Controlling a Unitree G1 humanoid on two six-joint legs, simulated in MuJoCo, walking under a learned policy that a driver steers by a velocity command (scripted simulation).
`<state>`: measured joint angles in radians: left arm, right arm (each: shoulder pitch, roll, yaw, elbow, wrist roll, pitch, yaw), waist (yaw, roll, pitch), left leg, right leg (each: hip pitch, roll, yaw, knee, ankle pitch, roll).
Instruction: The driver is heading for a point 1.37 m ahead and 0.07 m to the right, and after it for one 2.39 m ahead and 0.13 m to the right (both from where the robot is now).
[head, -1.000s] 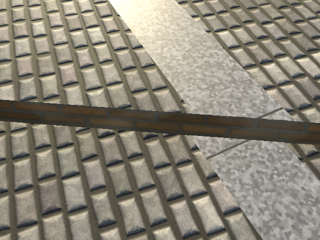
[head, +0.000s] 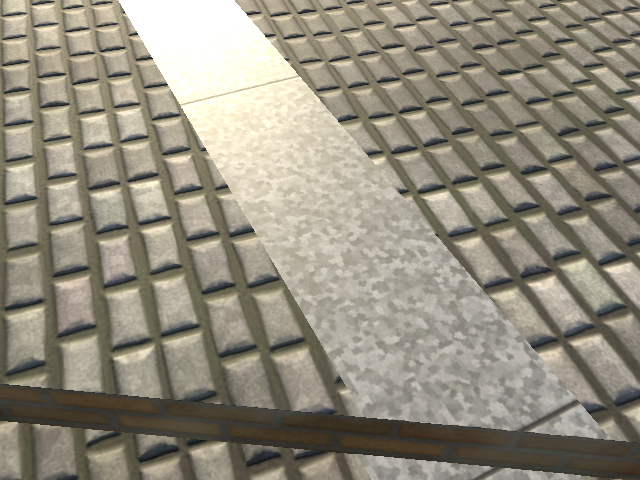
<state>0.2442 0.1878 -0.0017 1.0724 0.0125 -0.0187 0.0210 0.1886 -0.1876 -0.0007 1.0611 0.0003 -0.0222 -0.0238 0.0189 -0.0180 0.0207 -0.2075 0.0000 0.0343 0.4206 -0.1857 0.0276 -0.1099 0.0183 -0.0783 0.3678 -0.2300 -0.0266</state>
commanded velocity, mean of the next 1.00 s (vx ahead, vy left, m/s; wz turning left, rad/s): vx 0.18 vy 0.00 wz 0.00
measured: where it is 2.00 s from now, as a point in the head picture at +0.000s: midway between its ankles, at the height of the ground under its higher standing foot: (306, 418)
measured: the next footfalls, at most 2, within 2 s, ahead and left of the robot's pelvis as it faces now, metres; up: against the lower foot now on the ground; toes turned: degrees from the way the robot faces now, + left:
left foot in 1.06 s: +0.32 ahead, +0.13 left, +0.00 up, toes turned +5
right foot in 1.56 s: +0.48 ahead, -0.03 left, +0.00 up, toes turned -4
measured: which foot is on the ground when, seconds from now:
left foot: down 0.00-0.70, up 0.72-1.00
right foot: down 0.00-1.00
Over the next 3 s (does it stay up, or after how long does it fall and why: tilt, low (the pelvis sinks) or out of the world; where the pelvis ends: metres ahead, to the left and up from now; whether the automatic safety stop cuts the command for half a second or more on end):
stays up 1.18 0.04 0.16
